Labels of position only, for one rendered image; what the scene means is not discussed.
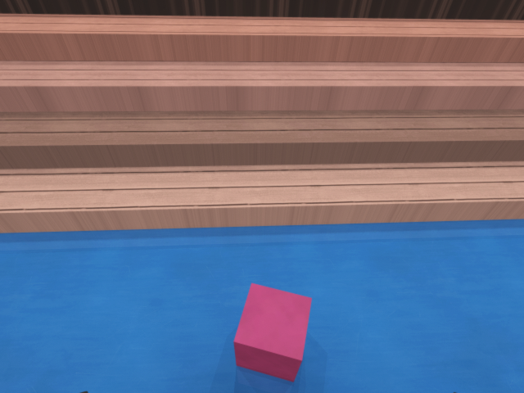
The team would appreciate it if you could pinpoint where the carton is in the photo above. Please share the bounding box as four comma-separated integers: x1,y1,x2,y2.
233,283,312,382

